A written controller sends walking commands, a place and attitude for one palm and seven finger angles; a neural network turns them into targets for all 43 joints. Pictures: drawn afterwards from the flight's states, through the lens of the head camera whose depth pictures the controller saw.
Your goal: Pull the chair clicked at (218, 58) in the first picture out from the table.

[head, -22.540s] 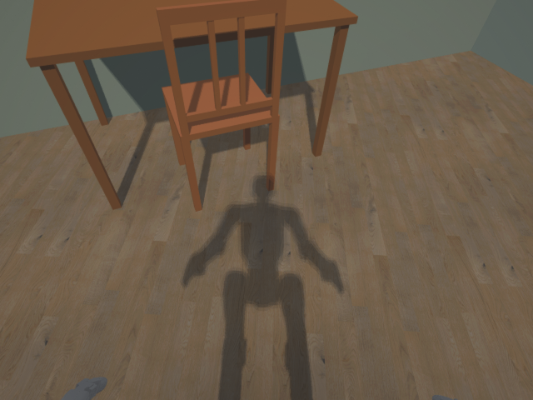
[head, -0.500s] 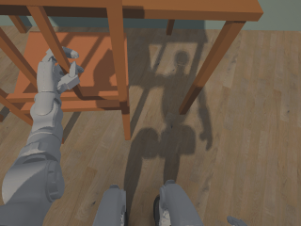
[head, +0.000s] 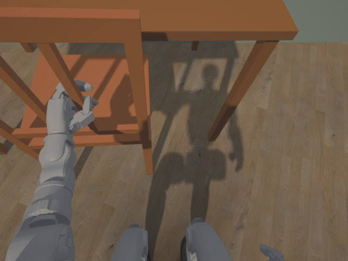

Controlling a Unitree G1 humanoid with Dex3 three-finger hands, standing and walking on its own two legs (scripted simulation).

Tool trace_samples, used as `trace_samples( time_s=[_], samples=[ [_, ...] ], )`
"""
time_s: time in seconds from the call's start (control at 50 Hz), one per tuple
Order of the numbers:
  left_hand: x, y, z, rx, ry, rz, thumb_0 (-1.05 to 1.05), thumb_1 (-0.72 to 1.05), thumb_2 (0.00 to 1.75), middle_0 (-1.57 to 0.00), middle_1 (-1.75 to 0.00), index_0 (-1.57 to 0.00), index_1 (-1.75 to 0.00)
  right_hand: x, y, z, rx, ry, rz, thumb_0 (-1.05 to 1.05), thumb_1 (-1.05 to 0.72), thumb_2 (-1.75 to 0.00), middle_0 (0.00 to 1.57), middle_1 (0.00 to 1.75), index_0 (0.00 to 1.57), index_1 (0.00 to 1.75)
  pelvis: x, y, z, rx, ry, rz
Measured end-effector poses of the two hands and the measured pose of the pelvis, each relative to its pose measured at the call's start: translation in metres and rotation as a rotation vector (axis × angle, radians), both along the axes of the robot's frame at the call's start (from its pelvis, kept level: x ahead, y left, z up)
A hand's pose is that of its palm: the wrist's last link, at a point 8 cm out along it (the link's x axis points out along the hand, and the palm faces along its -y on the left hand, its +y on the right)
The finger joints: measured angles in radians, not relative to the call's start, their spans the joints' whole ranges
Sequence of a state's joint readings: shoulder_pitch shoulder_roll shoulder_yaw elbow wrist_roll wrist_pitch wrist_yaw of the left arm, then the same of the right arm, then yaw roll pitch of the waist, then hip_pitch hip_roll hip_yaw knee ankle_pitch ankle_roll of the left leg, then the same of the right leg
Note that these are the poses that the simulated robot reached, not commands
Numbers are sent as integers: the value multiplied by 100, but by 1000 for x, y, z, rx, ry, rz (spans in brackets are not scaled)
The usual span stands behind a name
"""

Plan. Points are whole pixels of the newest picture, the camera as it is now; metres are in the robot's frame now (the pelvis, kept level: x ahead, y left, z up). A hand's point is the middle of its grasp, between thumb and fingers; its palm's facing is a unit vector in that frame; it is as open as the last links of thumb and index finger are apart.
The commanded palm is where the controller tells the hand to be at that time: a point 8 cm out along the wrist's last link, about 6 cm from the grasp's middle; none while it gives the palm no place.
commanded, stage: hook a spindle and tug to test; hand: left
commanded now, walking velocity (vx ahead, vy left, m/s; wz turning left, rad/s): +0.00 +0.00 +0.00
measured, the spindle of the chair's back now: (29, 97) +0.46 +0.31 +0.04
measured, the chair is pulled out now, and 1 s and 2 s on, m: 0.01 0.13 0.17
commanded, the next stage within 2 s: step backward, pulling the chair out in 0.04 s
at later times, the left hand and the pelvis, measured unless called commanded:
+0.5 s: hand (92, 116) +0.42 +0.17 +0.03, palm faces +0.17 -0.98 -0.12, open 5.0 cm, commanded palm +0.38 +0.21 +0.03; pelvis +0.00 +0.00 +0.08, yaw +0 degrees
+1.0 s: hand (104, 155) +0.33 +0.14 +0.03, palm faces +0.10 -0.98 -0.17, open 5.0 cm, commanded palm +0.31 +0.18 +0.04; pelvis -0.06 -0.01 +0.09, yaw +1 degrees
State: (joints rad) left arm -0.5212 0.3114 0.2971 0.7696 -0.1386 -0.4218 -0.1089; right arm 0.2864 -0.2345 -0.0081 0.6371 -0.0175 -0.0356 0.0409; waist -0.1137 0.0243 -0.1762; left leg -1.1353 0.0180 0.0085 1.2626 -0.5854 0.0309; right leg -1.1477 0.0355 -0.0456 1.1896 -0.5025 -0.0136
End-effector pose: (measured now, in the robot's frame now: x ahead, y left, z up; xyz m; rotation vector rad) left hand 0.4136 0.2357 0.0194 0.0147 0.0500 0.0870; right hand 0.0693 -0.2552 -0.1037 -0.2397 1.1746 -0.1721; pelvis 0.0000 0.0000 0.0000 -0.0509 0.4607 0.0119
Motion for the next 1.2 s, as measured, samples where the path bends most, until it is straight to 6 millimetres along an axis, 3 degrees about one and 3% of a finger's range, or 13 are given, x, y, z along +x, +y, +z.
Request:
trace_samples(
  time_s=[0.18, 0.24, 0.3, 0.42, 0.52, 0.64, 0.74, 1.0, 1.2],
  samples=[
    [-14, -2, 2, 30, 18, 9, 2, 78, 81, -37, -143, -37, -145, 24, 3, 4, 7, -39, 13, 1, -90, -90, 20, 30, 20, 30, 5, -1, 6, 4, -27, 4],
    [-11, -3, 13, 122, 141, 27, 1, 76, 81, -39, -138, -38, -145, 28, 7, 19, -4, -21, -21, 1, -90, -90, 20, 30, 20, 30, 3, -1, 25, 13, -95, 16],
    [-12, -6, 20, 104, 258, 77, 2, 75, 81, -34, -127, -41, -145, 28, 10, 40, -8, -21, -46, 1, -90, -90, 20, 30, 20, 30, 5, 1, 46, 18, -118, 18],
    [-16, -12, 27, 50, 348, 124, 3, 76, 81, -27, -109, -46, -145, 9, 1, 73, -62, 16, -85, 1, -90, -89, 20, 30, 20, 30, 3, 1, 72, 16, -150, 8],
    [-23, -15, 28, 57, 368, 107, 3, 77, 80, -26, -104, -48, -145, -19, -13, 86, -105, 55, -131, 0, -90, -90, 20, 30, 20, 30, -4, 1, 79, 14, -176, -7],
    [-41, -23, 30, 70, 384, 91, 2, 76, 80, -26, -100, -48, -145, -53, -18, 85, -98, 110, -176, 1, -90, -90, 20, 30, 20, 30, -13, 0, 85, 11, -202, -26],
    [-60, -31, 31, 84, 390, 79, 1, 76, 79, -26, -100, -48, -145, -67, -15, 83, -83, 126, -186, 1, -90, -90, 20, 30, 20, 30, -25, -4, 87, 15, -218, -21],
    [-104, -49, 32, 116, 412, 55, 0, 75, 79, -26, -102, -47, -145, -67, -21, 77, -73, 18, -151, 1, -90, -90, 20, 30, 20, 30, -63, -12, 85, 30, -269, -1],
    [-132, -58, 33, 130, 416, 61, 0, 73, 80, -27, -105, -48, -145, -73, -29, 69, -60, -23, -126, 1, -90, -90, 20, 30, 20, 30, -81, -23, 82, 45, -304, 6]
  ],
)
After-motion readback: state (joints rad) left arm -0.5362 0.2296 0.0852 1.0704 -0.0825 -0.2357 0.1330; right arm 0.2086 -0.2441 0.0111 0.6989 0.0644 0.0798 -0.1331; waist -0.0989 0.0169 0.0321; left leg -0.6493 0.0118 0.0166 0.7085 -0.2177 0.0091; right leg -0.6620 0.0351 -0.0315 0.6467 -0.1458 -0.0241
